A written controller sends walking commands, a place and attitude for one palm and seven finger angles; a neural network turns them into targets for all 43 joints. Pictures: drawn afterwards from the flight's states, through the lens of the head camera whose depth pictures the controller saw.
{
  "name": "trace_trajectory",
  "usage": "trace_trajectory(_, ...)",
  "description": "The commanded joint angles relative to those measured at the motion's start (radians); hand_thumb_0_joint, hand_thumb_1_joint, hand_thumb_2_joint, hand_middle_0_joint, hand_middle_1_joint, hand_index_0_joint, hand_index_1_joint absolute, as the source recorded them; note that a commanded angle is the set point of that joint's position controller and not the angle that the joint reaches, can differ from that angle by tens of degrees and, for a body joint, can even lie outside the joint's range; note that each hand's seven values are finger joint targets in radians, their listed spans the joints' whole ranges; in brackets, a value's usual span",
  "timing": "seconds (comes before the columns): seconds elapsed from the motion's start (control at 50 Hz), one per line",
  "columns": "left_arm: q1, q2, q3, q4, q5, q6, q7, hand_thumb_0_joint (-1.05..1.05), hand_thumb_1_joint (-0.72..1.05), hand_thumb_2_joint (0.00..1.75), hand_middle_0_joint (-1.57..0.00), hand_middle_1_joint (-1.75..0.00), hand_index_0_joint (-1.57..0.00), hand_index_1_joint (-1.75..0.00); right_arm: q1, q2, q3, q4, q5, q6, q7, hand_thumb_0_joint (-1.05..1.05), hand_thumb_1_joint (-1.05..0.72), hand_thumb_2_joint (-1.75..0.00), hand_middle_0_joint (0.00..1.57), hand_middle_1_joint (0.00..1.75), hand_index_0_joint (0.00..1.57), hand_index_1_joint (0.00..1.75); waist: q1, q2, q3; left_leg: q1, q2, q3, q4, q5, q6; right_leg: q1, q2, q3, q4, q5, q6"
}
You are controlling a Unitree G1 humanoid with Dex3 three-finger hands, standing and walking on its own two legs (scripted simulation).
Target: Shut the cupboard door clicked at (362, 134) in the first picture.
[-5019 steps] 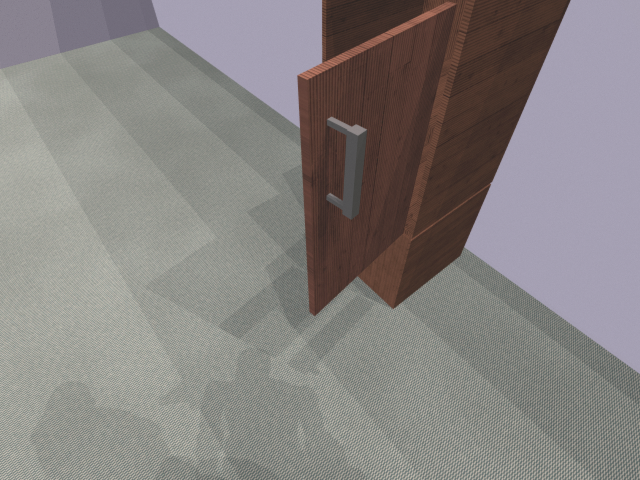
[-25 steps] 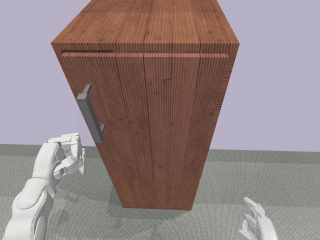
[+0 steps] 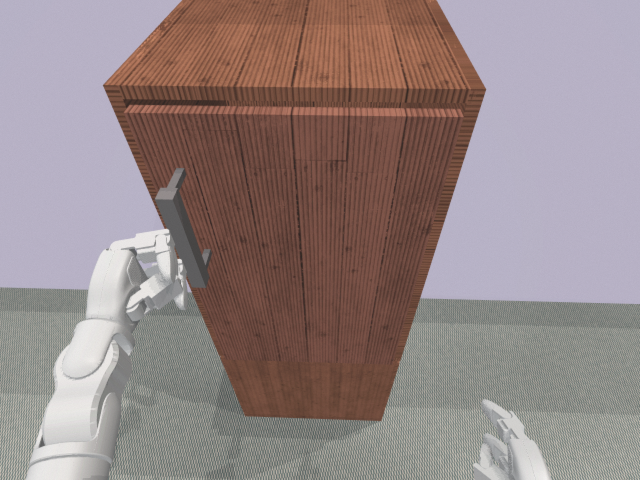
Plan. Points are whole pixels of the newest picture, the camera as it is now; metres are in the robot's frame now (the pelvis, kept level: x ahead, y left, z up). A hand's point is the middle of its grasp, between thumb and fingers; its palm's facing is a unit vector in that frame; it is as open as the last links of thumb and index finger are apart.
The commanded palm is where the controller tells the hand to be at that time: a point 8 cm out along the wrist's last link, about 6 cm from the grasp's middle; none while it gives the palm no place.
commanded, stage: bring the fist close to the handle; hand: left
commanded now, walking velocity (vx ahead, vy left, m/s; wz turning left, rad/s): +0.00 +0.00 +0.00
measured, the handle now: (190, 231) +0.40 +0.20 +0.11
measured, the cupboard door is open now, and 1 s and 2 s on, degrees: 0 0 0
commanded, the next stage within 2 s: push the door shut along its arc in 0.48 s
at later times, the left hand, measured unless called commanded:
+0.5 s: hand (191, 280) +0.31 +0.17 +0.12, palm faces +0.02 -1.00 -0.03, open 3.2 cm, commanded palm +0.28 +0.23 +0.12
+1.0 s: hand (183, 274) +0.32 +0.19 +0.11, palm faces -0.05 -1.00 -0.05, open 2.8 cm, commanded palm +0.34 +0.23 +0.12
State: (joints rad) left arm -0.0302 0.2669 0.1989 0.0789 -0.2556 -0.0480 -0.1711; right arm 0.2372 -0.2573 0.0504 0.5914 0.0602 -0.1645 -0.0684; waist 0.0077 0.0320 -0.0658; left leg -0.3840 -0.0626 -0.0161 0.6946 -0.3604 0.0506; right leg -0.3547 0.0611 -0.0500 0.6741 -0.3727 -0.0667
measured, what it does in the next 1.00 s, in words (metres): stands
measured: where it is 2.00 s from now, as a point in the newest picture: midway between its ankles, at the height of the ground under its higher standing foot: outside the picture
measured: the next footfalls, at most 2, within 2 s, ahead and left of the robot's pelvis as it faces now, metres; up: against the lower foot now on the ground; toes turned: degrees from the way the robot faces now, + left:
none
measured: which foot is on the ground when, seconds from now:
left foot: down 0.00-1.00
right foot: down 0.00-1.00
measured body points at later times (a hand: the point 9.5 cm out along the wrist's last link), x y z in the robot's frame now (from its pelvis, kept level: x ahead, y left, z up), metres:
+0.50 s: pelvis +0.00 +0.01 +0.00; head +0.00 +0.00 +0.45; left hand +0.30 +0.23 +0.12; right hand +0.16 -0.23 -0.08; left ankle +0.00 +0.09 -0.72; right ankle -0.01 -0.08 -0.72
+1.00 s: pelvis -0.02 +0.00 +0.00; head -0.01 +0.00 +0.45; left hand +0.32 +0.24 +0.12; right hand +0.15 -0.24 -0.09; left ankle +0.00 +0.09 -0.72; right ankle -0.01 -0.08 -0.72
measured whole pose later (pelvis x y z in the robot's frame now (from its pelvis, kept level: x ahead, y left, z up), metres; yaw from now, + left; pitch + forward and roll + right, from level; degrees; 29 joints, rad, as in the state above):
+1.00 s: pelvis -0.02 +0.00 +0.00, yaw +3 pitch +2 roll -1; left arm -0.32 0.31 0.12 0.42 -0.25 -0.10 -0.25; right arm 0.22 -0.28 0.06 0.64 0.07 -0.11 -0.09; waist 0.01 0.03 -0.02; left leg -0.42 -0.08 -0.05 0.70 -0.32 0.05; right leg -0.37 0.04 -0.09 0.67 -0.34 -0.06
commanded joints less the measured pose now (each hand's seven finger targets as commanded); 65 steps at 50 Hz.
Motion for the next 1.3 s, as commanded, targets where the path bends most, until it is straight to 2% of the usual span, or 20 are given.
trace_trajectory(0.0, -0.272, 0.127, 0.013, -0.153, -0.007, -0.008, -0.008, 0.00, 0.90, 0.90, -1.30, -1.50, -1.30, -1.50, -0.086, -0.127, -0.051, -0.164, 0.003, -0.039, -0.011, 0.00, -0.90, -0.90, 0.20, 0.30, 0.20, 0.30, -0.013, -0.031, -0.160, 0.099, 0.048, -0.042, -0.087, 0.248, -0.012, 0.031, -0.056, 0.047, -0.110, 0.295, 0.043)
trace_trajectory(0.06, -0.380, 0.112, -0.004, -0.193, -0.003, -0.020, 0.020, 0.00, 0.90, 0.90, -1.30, -1.50, -1.30, -1.50, -0.094, -0.120, -0.046, -0.167, 0.000, -0.037, -0.014, 0.00, -0.90, -0.90, 0.20, 0.30, 0.20, 0.30, -0.018, -0.037, -0.185, 0.121, 0.048, -0.050, -0.095, 0.238, -0.012, 0.022, -0.053, 0.042, -0.108, 0.268, 0.041)
trace_trajectory(0.12, -0.350, 0.176, 0.068, -0.197, 0.007, -0.055, 0.058, 0.00, 0.90, 0.90, -1.30, -1.50, -1.30, -1.50, -0.093, -0.118, -0.044, -0.165, -0.010, -0.031, -0.010, 0.00, -0.90, -0.90, 0.20, 0.30, 0.20, 0.30, 0.010, -0.024, -0.230, 0.126, 0.049, -0.047, -0.102, 0.269, -0.015, 0.065, -0.055, 0.046, -0.098, 0.289, 0.035)
trace_trajectory(0.2, -0.281, 0.161, 0.062, -0.170, 0.025, -0.078, 0.076, 0.00, 0.90, 0.90, -1.30, -1.50, -1.30, -1.50, -0.091, -0.114, -0.046, -0.163, -0.012, -0.022, 0.004, 0.00, -0.90, -0.90, 0.20, 0.30, 0.20, 0.30, 0.021, -0.008, -0.237, 0.137, 0.052, -0.039, -0.101, 0.318, -0.022, 0.076, -0.050, 0.039, -0.087, 0.333, 0.031)
trace_trajectory(0.22, -0.287, 0.121, 0.022, -0.179, 0.027, -0.075, 0.069, 0.00, 0.90, 0.90, -1.30, -1.50, -1.30, -1.50, -0.096, -0.108, -0.043, -0.169, -0.010, -0.020, 0.008, 0.00, -0.90, -0.90, 0.20, 0.30, 0.20, 0.30, 0.012, 0.014, -0.224, 0.140, 0.052, -0.035, -0.104, 0.317, -0.023, 0.065, -0.052, 0.037, -0.087, 0.334, 0.031)
trace_trajectory(0.28, -0.316, 0.128, 0.024, -0.182, 0.025, -0.066, 0.069, 0.00, 0.90, 0.90, -1.30, -1.50, -1.30, -1.50, -0.098, -0.112, -0.044, -0.165, -0.006, -0.013, 0.008, 0.00, -0.90, -0.90, 0.20, 0.30, 0.20, 0.30, -0.001, 0.010, -0.177, 0.133, 0.054, -0.041, -0.112, 0.289, -0.026, 0.044, -0.046, 0.034, -0.100, 0.305, 0.030)
trace_trajectory(0.36, -0.290, 0.070, -0.034, -0.227, 0.023, -0.061, 0.060, 0.00, 0.90, 0.90, -1.30, -1.50, -1.30, -1.50, -0.099, -0.110, -0.047, -0.178, -0.006, -0.017, 0.007, 0.00, -0.90, -0.90, 0.20, 0.30, 0.20, 0.30, -0.002, 0.008, -0.194, 0.163, 0.057, -0.045, -0.111, 0.304, -0.023, 0.043, -0.045, 0.029, -0.101, 0.312, 0.031)
trace_trajectory(0.44, -0.313, 0.107, -0.001, -0.170, 0.021, -0.046, 0.062, 0.00, 0.90, 0.90, -1.30, -1.50, -1.30, -1.50, -0.094, -0.119, -0.048, -0.161, -0.004, -0.007, 0.001, 0.00, -0.90, -0.90, 0.20, 0.30, 0.20, 0.30, -0.016, -0.050, -0.150, 0.134, 0.057, -0.052, -0.121, 0.245, -0.021, 0.024, -0.044, 0.029, -0.117, 0.263, 0.035)
trace_trajectory(0.58, -0.345, 0.122, 0.010, -0.188, 0.026, -0.048, 0.066, 0.00, 0.90, 0.90, -1.30, -1.50, -1.30, -1.50, -0.113, -0.111, -0.042, -0.173, -0.007, 0.007, 0.000, 0.00, -0.90, -0.90, 0.20, 0.30, 0.20, 0.30, -0.002, 0.010, -0.192, 0.142, 0.048, -0.039, -0.123, 0.240, -0.019, 0.057, -0.051, 0.044, -0.120, 0.262, 0.031)
trace_trajectory(0.6, -0.379, 0.161, 0.033, -0.185, 0.032, -0.057, 0.069, 0.00, 0.90, 0.90, -1.30, -1.50, -1.30, -1.50, -0.106, -0.118, -0.045, -0.167, -0.008, 0.008, -0.003, 0.00, -0.90, -0.90, 0.20, 0.30, 0.20, 0.30, -0.010, -0.002, -0.199, 0.148, 0.051, -0.044, -0.119, 0.251, -0.018, 0.057, -0.050, 0.041, -0.116, 0.267, 0.031)
trace_trajectory(0.64, -0.463, 0.131, -0.017, -0.176, 0.033, -0.074, 0.054, 0.00, 0.90, 0.90, -1.30, -1.50, -1.30, -1.50, -0.103, -0.113, -0.039, -0.157, -0.006, 0.004, -0.004, 0.00, -0.90, -0.90, 0.20, 0.30, 0.20, 0.30, -0.035, 0.018, -0.180, 0.164, 0.054, -0.051, -0.117, 0.242, -0.019, 0.024, -0.048, 0.040, -0.117, 0.255, 0.031)
trace_trajectory(0.74, -0.535, 0.163, 0.002, 0.000, 0.015, -0.074, 0.003, 0.00, 0.90, 0.90, -1.30, -1.50, -1.30, -1.50, -0.090, -0.129, -0.040, -0.133, -0.001, 0.011, -0.016, 0.00, -0.90, -0.90, 0.20, 0.30, 0.20, 0.30, -0.048, -0.047, -0.148, 0.124, 0.048, -0.051, -0.113, 0.186, -0.011, 0.010, -0.050, 0.049, -0.136, 0.218, 0.035)
trace_trajectory(0.8, -0.664, 0.201, 0.008, 0.040, 0.007, -0.077, -0.024, 0.00, 0.90, 0.90, -1.30, -1.50, -1.30, -1.50, -0.090, -0.141, -0.040, -0.116, 0.003, 0.016, -0.026, 0.00, -0.90, -0.90, 0.20, 0.30, 0.20, 0.30, -0.065, -0.025, -0.142, 0.115, 0.044, -0.055, -0.108, 0.149, -0.008, -0.009, -0.056, 0.061, -0.145, 0.177, 0.037)
trace_trajectory(0.94, -0.872, 0.138, -0.093, 0.141, -0.007, -0.115, -0.072, 0.00, 0.90, 0.90, -1.30, -1.50, -1.30, -1.50, -0.080, -0.142, -0.033, -0.088, 0.011, 0.003, -0.032, 0.00, -0.90, -0.90, 0.20, 0.30, 0.20, 0.30, -0.105, -0.004, -0.180, 0.133, 0.040, -0.085, -0.104, 0.063, -0.007, -0.082, -0.058, 0.056, -0.140, 0.082, 0.034)
trace_trajectory(1.0, -0.943, 0.189, -0.076, 0.230, -0.009, -0.130, -0.081, 0.00, 0.90, 0.90, -1.30, -1.50, -1.30, -1.50, -0.065, -0.156, -0.031, -0.065, 0.013, 0.006, -0.037, 0.00, -0.90, -0.90, 0.20, 0.30, 0.20, 0.30, -0.119, -0.035, -0.156, 0.086, 0.039, -0.087, -0.099, -0.002, -0.005, -0.100, -0.061, 0.069, -0.145, 0.020, 0.034)
trace_trajectory(1.06, -1.044, 0.110, -0.160, 0.284, -0.023, -0.146, -0.099, 0.00, 0.90, 0.90, -1.30, -1.50, -1.30, -1.50, -0.071, -0.150, -0.024, -0.059, 0.020, -0.001, -0.038, 0.00, -0.90, -0.90, 0.20, 0.30, 0.20, 0.30, -0.139, -0.020, -0.160, 0.069, 0.035, -0.094, -0.102, -0.073, -0.006, -0.135, -0.062, 0.073, -0.138, -0.037, 0.036)
trace_trajectory(1.1, -1.079, 0.158, -0.128, 0.328, -0.023, -0.155, -0.098, 0.00, 0.90, 0.90, -1.30, -1.50, -1.30, -1.50, -0.057, -0.160, -0.027, -0.045, 0.021, -0.001, -0.041, 0.00, -0.90, -0.90, 0.20, 0.30, 0.20, 0.30, -0.139, -0.026, -0.163, 0.056, 0.036, -0.100, -0.096, -0.087, -0.005, -0.141, -0.063, 0.075, -0.134, -0.051, 0.033)
trace_trajectory(1.18, -1.150, 0.142, -0.151, 0.383, -0.034, -0.170, -0.111, 0.00, 0.90, 0.90, -1.30, -1.50, -1.30, -1.50, -0.056, -0.157, -0.020, -0.037, 0.024, -0.008, -0.039, 0.00, -0.90, -0.90, 0.20, 0.30, 0.20, 0.30, -0.142, -0.014, -0.185, 0.022, 0.032, -0.102, -0.086, -0.112, -0.007, -0.141, -0.065, 0.085, -0.123, -0.085, 0.033)
trace_trajectory(1.2, -1.139, 0.175, -0.123, 0.418, -0.034, -0.171, -0.109, 0.00, 0.90, 0.90, -1.30, -1.50, -1.30, -1.50, -0.045, -0.163, -0.022, -0.029, 0.022, -0.004, -0.039, 0.00, -0.90, -0.90, 0.20, 0.30, 0.20, 0.30, -0.140, -0.037, -0.174, 0.000, 0.032, -0.100, -0.075, -0.110, -0.006, -0.138, -0.067, 0.094, -0.129, -0.099, 0.032)
trace_trajectory(1.28, -1.211, 0.147, -0.152, 0.448, -0.042, -0.194, -0.116, 0.00, 0.90, 0.90, -1.30, -1.50, -1.30, -1.50, -0.049, -0.160, -0.017, -0.028, 0.026, -0.015, -0.036, 0.00, -0.90, -0.90, 0.20, 0.30, 0.20, 0.30, -0.143, 0.008, -0.168, -0.018, 0.032, -0.110, -0.078, -0.164, -0.014, -0.172, -0.068, 0.092, -0.112, -0.142, 0.028)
